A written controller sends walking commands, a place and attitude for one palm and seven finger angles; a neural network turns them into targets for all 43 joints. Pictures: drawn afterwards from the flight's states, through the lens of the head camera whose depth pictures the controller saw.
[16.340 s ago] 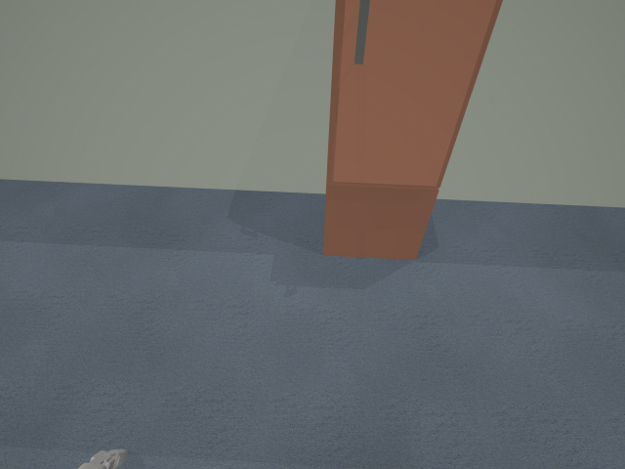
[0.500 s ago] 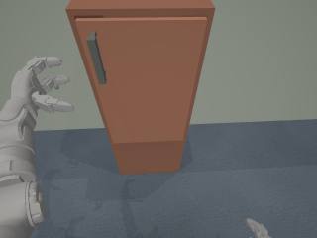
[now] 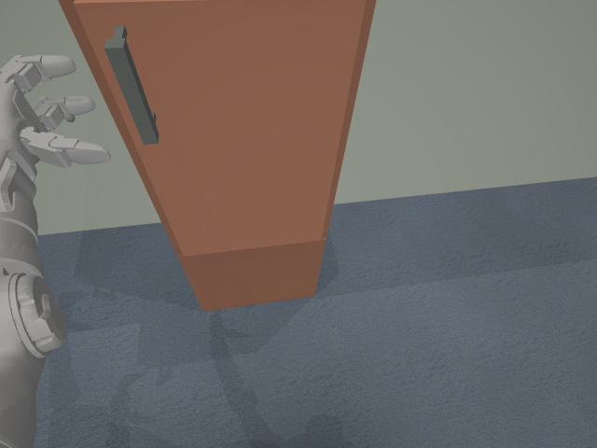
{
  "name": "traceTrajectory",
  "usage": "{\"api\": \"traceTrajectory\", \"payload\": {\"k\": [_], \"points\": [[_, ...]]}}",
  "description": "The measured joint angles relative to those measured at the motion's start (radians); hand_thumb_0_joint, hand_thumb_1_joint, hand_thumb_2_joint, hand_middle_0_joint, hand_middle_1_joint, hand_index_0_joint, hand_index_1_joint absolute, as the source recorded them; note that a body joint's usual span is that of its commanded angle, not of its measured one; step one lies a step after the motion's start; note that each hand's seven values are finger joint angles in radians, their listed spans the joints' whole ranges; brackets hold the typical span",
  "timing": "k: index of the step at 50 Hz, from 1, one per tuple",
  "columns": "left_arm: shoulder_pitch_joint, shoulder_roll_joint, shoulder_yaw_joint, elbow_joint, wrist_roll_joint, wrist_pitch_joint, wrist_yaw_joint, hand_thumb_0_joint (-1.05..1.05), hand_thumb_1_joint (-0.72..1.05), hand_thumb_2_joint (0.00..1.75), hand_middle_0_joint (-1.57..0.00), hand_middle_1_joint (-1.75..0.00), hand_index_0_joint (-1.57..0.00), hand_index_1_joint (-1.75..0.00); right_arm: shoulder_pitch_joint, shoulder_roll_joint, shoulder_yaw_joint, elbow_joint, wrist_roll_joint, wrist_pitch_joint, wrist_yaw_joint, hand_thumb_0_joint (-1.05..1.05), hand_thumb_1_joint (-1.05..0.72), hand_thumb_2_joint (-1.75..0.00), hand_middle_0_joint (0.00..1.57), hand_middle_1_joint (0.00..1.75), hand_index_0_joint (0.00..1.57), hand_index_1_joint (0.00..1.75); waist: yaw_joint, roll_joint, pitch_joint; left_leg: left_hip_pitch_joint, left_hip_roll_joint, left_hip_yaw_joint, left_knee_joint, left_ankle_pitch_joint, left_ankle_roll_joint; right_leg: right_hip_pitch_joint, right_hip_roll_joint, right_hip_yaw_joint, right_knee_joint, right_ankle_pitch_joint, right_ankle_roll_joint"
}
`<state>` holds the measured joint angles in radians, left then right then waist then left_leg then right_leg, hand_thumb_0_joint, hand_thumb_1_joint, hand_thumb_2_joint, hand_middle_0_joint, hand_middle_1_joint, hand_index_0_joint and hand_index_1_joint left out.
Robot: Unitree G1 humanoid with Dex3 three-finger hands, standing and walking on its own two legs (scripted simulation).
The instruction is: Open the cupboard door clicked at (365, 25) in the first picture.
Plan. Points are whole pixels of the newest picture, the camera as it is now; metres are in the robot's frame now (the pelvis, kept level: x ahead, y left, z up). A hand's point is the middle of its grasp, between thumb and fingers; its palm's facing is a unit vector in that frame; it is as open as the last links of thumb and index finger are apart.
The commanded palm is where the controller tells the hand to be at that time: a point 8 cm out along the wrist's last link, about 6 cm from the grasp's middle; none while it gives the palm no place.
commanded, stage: move the hooked fingers beside the handle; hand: left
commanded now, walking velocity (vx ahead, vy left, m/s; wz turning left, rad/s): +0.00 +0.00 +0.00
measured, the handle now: (136, 88) +0.55 +0.20 +0.16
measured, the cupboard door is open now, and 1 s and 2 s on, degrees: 0 0 0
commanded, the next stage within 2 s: slide the fingers in behind the handle in 1.96 s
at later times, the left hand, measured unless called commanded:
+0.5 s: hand (68, 114) +0.50 +0.27 +0.16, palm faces +0.11 -0.99 +0.00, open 14.0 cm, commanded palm +0.47 +0.31 +0.16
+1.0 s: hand (75, 115) +0.49 +0.26 +0.17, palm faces +0.11 -0.99 +0.01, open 14.0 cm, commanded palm +0.47 +0.30 +0.15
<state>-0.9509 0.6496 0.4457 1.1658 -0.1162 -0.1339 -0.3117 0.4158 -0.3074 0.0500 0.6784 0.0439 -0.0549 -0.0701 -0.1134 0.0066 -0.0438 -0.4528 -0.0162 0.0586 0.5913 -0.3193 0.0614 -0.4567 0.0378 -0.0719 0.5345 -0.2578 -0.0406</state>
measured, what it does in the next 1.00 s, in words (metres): stands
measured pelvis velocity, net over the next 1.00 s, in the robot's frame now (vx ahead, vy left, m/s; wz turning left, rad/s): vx -0.01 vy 0.00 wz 0.02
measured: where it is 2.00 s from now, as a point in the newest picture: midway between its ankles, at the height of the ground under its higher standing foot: outside the picture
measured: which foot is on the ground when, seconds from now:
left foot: down 0.00-1.00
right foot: down 0.00-1.00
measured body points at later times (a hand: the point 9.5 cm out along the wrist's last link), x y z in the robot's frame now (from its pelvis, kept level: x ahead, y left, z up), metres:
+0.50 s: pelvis +0.02 +0.01 +0.00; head +0.09 +0.03 +0.44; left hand +0.49 +0.33 +0.16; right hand +0.01 -0.26 -0.11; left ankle -0.02 +0.08 -0.73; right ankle +0.00 -0.10 -0.73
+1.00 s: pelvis -0.01 +0.00 -0.01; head +0.07 +0.02 +0.44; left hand +0.48 +0.31 +0.17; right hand +0.03 -0.27 -0.11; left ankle -0.02 +0.08 -0.73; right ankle +0.00 -0.10 -0.73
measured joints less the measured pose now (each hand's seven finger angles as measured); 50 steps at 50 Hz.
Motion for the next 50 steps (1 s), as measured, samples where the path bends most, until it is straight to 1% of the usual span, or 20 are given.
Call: {"api": "traceTrajectory", "payload": {"k": [3, 7, 11, 14, 17, 20, 23, 26, 29, 31, 33, 35, 37, 40, 43, 45, 50], "points": [[-0.033, 0.028, 0.001, 0.040, 0.009, -0.013, -0.002, -0.01, -0.50, 0.30, -0.30, -1.20, -0.30, -1.20, 0.007, -0.002, -0.001, -0.002, -0.003, 0.010, 0.002, 0.01, -0.91, -0.90, 0.20, 0.30, 0.21, 0.30, -0.013, -0.001, 0.000, -0.020, 0.002, 0.002, 0.009, -0.004, 0.002, -0.019, 0.002, 0.002, 0.004, 0.000, 0.001], [-0.078, 0.063, 0.016, 0.088, 0.023, -0.015, -0.010, -0.01, -0.50, 0.30, -0.30, -1.20, -0.30, -1.20, 0.016, -0.004, 0.001, -0.008, -0.007, 0.025, 0.003, 0.01, -0.91, -0.90, 0.20, 0.30, 0.21, 0.30, -0.030, -0.004, 0.000, -0.050, 0.005, 0.003, 0.020, -0.008, 0.003, -0.045, 0.004, 0.002, 0.008, 0.000, 0.003], [-0.072, 0.078, 0.024, 0.081, 0.027, -0.030, -0.017, -0.01, -0.50, 0.30, -0.30, -1.20, -0.30, -1.20, 0.035, -0.005, -0.004, -0.018, -0.014, 0.041, 0.007, 0.01, -0.91, -0.90, 0.20, 0.30, 0.21, 0.30, -0.035, -0.003, -0.009, -0.067, 0.008, 0.009, 0.025, -0.013, 0.004, -0.063, 0.008, 0.009, 0.008, 0.000, 0.005], [-0.046, 0.071, 0.032, 0.062, 0.016, -0.040, -0.031, -0.01, -0.50, 0.30, -0.30, -1.20, -0.30, -1.20, 0.048, -0.005, -0.007, -0.022, -0.015, 0.056, 0.013, 0.01, -0.91, -0.90, 0.20, 0.30, 0.21, 0.30, -0.030, 0.001, -0.018, -0.068, 0.011, 0.013, 0.026, -0.020, 0.006, -0.064, 0.010, 0.014, 0.005, -0.002, 0.007], [-0.022, 0.065, 0.040, 0.051, 0.005, -0.032, -0.041, -0.01, -0.50, 0.30, -0.30, -1.20, -0.30, -1.20, 0.052, 0.000, -0.007, -0.026, -0.014, 0.072, 0.017, 0.01, -0.91, -0.90, 0.20, 0.30, 0.21, 0.30, -0.027, 0.000, -0.025, -0.063, 0.012, 0.016, 0.026, -0.026, 0.008, -0.060, 0.012, 0.017, 0.003, -0.005, 0.009], [0.009, 0.053, 0.043, 0.017, 0.005, -0.022, -0.040, -0.01, -0.50, 0.30, -0.30, -1.20, -0.30, -1.20, 0.051, 0.006, -0.007, -0.036, -0.013, 0.082, 0.019, 0.01, -0.91, -0.90, 0.21, 0.30, 0.21, 0.30, -0.023, -0.001, -0.029, -0.059, 0.013, 0.015, 0.027, -0.030, 0.008, -0.053, 0.013, 0.017, 0.001, -0.008, 0.010], [0.049, 0.022, 0.030, -0.056, 0.001, -0.023, -0.026, -0.02, -0.50, 0.30, -0.30, -1.20, -0.30, -1.20, 0.046, 0.011, -0.014, -0.041, -0.014, 0.082, 0.025, 0.01, -0.91, -0.90, 0.21, 0.30, 0.21, 0.30, -0.013, 0.006, -0.033, -0.053, 0.011, 0.011, 0.027, -0.033, 0.008, -0.044, 0.011, 0.013, -0.003, -0.010, 0.012], [0.075, -0.017, 0.021, -0.117, -0.024, -0.021, -0.019, -0.02, -0.50, 0.30, -0.30, -1.20, -0.30, -1.20, 0.032, 0.015, -0.018, -0.037, -0.014, 0.082, 0.033, 0.01, -0.91, -0.90, 0.20, 0.30, 0.21, 0.30, 0.002, 0.011, -0.039, -0.039, 0.008, 0.008, 0.025, -0.035, 0.008, -0.029, 0.010, 0.011, -0.006, -0.013, 0.014], [0.086, -0.044, 0.013, -0.140, -0.045, 0.004, -0.018, -0.02, -0.50, 0.30, -0.30, -1.20, -0.30, -1.20, 0.014, 0.020, -0.017, -0.036, -0.010, 0.082, 0.038, 0.01, -0.91, -0.90, 0.21, 0.30, 0.21, 0.30, 0.013, 0.012, -0.052, -0.023, 0.007, 0.006, 0.021, -0.036, 0.009, -0.013, 0.008, 0.010, -0.009, -0.016, 0.014], [0.088, -0.051, 0.000, -0.132, -0.044, 0.029, -0.014, -0.02, -0.50, 0.30, -0.30, -1.20, -0.30, -1.20, 0.001, 0.022, -0.014, -0.044, -0.007, 0.081, 0.039, 0.01, -0.91, -0.90, 0.21, 0.30, 0.21, 0.30, 0.017, 0.014, -0.058, -0.016, 0.005, 0.004, 0.020, -0.036, 0.009, -0.006, 0.007, 0.008, -0.007, -0.017, 0.014], [0.087, -0.051, -0.014, -0.114, -0.033, 0.053, -0.006, -0.01, -0.50, 0.30, -0.30, -1.20, -0.30, -1.20, -0.014, 0.021, -0.012, -0.055, -0.005, 0.080, 0.039, 0.01, -0.91, -0.90, 0.21, 0.30, 0.21, 0.30, 0.020, 0.016, -0.056, -0.013, 0.003, 0.002, 0.022, -0.034, 0.010, -0.004, 0.005, 0.006, -0.002, -0.019, 0.013], [0.085, -0.052, -0.017, -0.101, -0.022, 0.062, 0.007, -0.01, -0.50, 0.30, -0.30, -1.20, -0.30, -1.20, -0.030, 0.021, -0.009, -0.067, -0.004, 0.078, 0.037, 0.01, -0.91, -0.90, 0.21, 0.30, 0.21, 0.30, 0.022, 0.016, -0.048, -0.014, 0.002, 0.000, 0.025, -0.031, 0.010, -0.005, 0.003, 0.004, 0.004, -0.018, 0.012], [0.080, -0.053, -0.014, -0.089, -0.012, 0.052, 0.021, -0.01, -0.50, 0.30, -0.30, -1.20, -0.30, -1.20, -0.043, 0.021, -0.005, -0.074, -0.005, 0.073, 0.034, 0.01, -0.91, -0.90, 0.21, 0.30, 0.21, 0.30, 0.023, 0.013, -0.037, -0.018, 0.001, -0.002, 0.029, -0.028, 0.009, -0.009, 0.002, 0.001, 0.010, -0.017, 0.010], [0.058, -0.054, -0.012, -0.078, -0.005, 0.012, 0.036, -0.01, -0.50, 0.30, -0.30, -1.20, -0.30, -1.20, -0.056, 0.022, 0.001, -0.071, -0.007, 0.061, 0.027, 0.01, -0.91, -0.90, 0.21, 0.30, 0.21, 0.30, 0.025, 0.005, -0.020, -0.026, 0.001, -0.009, 0.038, -0.023, 0.006, -0.014, 0.001, -0.007, 0.019, -0.015, 0.007], [0.016, -0.042, -0.020, -0.052, -0.001, -0.025, 0.035, -0.02, -0.50, 0.30, -0.30, -1.20, -0.30, -1.20, -0.060, 0.021, 0.006, -0.053, -0.007, 0.050, 0.020, 0.01, -0.91, -0.90, 0.21, 0.30, 0.21, 0.30, 0.020, -0.002, -0.013, -0.036, 0.001, -0.018, 0.046, -0.020, 0.003, -0.020, 0.000, -0.016, 0.023, -0.013, 0.003], [-0.022, -0.029, -0.039, -0.016, -0.002, -0.033, 0.028, -0.02, -0.50, 0.30, -0.30, -1.20, -0.30, -1.20, -0.056, 0.017, 0.008, -0.041, -0.006, 0.043, 0.015, 0.01, -0.91, -0.90, 0.21, 0.30, 0.21, 0.30, 0.014, -0.002, -0.012, -0.044, 0.000, -0.025, 0.052, -0.018, 0.001, -0.025, -0.001, -0.023, 0.026, -0.012, 0.001], [-0.111, 0.016, -0.065, 0.098, 0.004, 0.000, 0.007, -0.01, -0.50, 0.30, -0.30, -1.20, -0.30, -1.20, -0.036, 0.001, 0.012, -0.025, -0.005, 0.035, 0.005, 0.01, -0.91, -0.90, 0.21, 0.30, 0.21, 0.30, -0.013, 0.004, -0.008, -0.075, -0.001, -0.028, 0.060, -0.013, 0.001, -0.055, -0.003, -0.028, 0.034, -0.009, 0.000]]}}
